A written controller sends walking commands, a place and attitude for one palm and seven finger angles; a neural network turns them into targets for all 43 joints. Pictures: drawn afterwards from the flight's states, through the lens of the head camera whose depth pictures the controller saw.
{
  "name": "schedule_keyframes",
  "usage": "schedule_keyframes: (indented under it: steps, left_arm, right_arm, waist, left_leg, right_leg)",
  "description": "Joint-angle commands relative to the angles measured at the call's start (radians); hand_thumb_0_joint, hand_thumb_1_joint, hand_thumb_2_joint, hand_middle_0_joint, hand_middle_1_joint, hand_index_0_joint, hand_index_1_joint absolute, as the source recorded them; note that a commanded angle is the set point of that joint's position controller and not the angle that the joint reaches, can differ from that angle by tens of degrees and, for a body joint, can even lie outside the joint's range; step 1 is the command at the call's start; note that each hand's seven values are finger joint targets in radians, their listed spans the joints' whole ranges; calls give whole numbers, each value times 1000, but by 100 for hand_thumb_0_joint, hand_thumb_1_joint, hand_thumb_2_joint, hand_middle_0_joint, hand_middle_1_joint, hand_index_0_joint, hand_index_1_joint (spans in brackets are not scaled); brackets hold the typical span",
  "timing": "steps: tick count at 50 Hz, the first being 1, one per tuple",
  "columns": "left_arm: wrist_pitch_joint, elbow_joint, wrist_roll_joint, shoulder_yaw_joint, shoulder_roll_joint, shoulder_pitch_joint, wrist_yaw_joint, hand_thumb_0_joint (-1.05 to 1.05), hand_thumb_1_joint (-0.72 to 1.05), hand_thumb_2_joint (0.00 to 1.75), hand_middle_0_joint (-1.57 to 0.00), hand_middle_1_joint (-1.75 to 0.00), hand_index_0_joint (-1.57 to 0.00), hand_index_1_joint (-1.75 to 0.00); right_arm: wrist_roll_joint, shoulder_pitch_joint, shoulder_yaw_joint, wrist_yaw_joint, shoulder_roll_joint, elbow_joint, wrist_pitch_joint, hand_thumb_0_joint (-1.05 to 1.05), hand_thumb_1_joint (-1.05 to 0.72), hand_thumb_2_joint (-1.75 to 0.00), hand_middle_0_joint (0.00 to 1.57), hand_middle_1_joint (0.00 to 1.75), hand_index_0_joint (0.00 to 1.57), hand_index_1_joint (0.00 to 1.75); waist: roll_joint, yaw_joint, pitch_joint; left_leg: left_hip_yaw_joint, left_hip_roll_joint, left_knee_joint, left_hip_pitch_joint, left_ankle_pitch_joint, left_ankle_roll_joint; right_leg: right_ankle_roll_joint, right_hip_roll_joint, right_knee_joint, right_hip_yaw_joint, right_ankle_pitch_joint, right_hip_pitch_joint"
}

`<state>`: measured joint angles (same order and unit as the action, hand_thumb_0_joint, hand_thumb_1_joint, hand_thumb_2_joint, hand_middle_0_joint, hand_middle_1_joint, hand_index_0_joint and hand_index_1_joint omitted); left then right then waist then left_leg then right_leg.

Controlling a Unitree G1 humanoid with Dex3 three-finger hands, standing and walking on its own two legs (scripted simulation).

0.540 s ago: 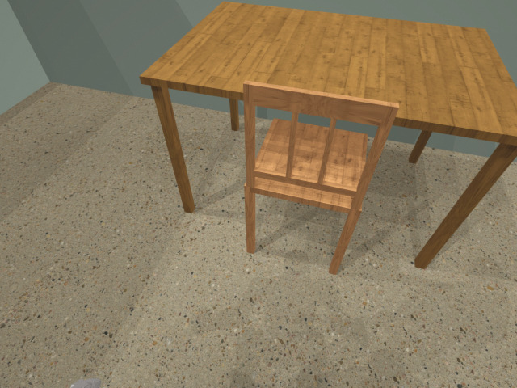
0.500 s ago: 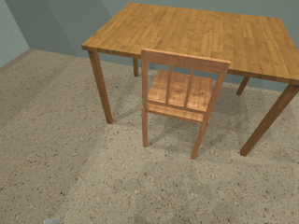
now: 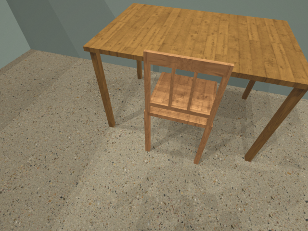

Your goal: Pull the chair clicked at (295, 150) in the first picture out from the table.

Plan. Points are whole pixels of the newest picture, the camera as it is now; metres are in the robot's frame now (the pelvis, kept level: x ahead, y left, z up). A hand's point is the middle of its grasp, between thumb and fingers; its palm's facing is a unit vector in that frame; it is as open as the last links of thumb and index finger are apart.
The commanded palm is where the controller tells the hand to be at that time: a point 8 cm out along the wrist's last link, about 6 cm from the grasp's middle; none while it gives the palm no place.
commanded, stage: stand and wait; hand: left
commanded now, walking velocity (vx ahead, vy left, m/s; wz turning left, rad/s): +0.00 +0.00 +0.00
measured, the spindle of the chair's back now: (171, 88) +0.79 -0.04 -0.12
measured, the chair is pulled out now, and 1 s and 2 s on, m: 0.00 0.00 0.00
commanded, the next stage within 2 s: look at it before walking up in 0.28 s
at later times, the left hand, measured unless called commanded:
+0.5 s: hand out of the picture +0.07 +0.24 -0.15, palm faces -0.01 -0.94 -0.33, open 7.4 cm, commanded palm none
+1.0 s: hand out of the picture +0.06 +0.23 -0.16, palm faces -0.01 -0.95 -0.32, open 7.4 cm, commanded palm none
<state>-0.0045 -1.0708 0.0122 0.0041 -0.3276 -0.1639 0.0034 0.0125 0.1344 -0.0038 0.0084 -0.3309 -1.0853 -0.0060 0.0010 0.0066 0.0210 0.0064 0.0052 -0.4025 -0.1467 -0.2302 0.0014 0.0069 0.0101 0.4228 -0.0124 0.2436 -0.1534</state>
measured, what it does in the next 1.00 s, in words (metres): stands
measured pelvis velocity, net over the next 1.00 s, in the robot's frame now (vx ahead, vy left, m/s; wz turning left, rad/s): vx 0.00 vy -0.01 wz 0.00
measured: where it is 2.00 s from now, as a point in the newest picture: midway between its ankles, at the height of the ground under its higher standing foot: outside the picture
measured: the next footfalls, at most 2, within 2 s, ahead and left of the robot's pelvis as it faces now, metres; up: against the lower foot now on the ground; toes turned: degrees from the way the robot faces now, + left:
none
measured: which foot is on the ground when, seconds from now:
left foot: down 0.00-1.00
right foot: down 0.00-1.00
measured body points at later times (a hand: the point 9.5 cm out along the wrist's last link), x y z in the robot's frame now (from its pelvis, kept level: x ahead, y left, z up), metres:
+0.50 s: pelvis -0.01 +0.00 +0.00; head -0.01 -0.01 +0.45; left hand +0.07 +0.29 -0.13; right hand +0.06 -0.29 -0.14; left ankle -0.01 +0.12 -0.74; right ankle -0.01 -0.12 -0.74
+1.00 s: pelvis +0.00 -0.01 +0.00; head +0.00 -0.01 +0.45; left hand +0.06 +0.28 -0.13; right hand +0.07 -0.29 -0.14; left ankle -0.01 +0.12 -0.74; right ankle -0.01 -0.12 -0.74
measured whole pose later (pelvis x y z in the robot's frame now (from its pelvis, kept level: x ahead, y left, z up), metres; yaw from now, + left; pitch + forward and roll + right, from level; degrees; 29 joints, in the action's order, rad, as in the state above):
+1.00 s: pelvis +0.00 -0.01 +0.00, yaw +0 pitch -1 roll +0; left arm 0.00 -1.10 0.01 0.00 -0.31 -0.16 0.01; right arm 0.01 0.14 -0.01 0.01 -0.31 -1.12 -0.01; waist 0.00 0.01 0.02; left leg 0.01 -0.01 -0.35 -0.13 -0.21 0.01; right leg 0.00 0.00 0.37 -0.01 0.22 -0.13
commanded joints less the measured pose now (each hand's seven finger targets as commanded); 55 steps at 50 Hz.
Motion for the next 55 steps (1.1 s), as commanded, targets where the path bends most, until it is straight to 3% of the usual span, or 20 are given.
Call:
schedule_keyframes:
  steps: [1,28,37,49,55]
  left_arm:
    - [29,61,-2,-44,-199,49,10,0,90,90,-20,-30,-20,-30]
    - [30,43,0,-43,-187,45,10,0,90,90,-20,-30,-20,-30]
    - [32,37,-2,-43,-182,38,12,0,90,90,-20,-30,-20,-30]
    - [32,33,-2,-44,-177,28,13,0,90,90,-20,-30,-20,-30]
    - [22,38,-2,-47,-158,25,11,0,90,90,-20,-30,-20,-30]
  right_arm:
    - [-3,-54,35,11,-190,55,-31,0,-90,-90,20,30,20,30]
    - [-3,-26,28,10,-176,25,-29,0,-90,-90,20,30,20,30]
    - [-3,-26,28,12,-176,23,-31,0,-90,-90,20,30,20,30]
    - [-4,-22,27,13,-167,19,-29,0,-90,-90,20,30,20,30]
    - [-2,-3,29,19,-148,22,-27,0,-90,-90,20,30,20,30]
  waist:
    - [-2,-4,-53]
    - [10,-5,-29]
    - [6,-6,-55]
    - [3,-4,-37]
    - [-5,-9,-38]
  left_leg:
    - [88,-111,70,2,159,-31]
    - [94,-114,92,1,131,-23]
    - [89,-119,88,25,196,-20]
    - [94,-117,95,21,194,-20]
    - [59,-130,73,38,201,-12]
  right_leg:
    - [-33,108,-76,-87,-169,14]
    - [-29,101,-111,-94,-112,-7]
    - [-29,104,-102,-89,-197,21]
    - [-27,106,-113,-83,-190,24]
    - [-33,96,-88,-110,-249,3]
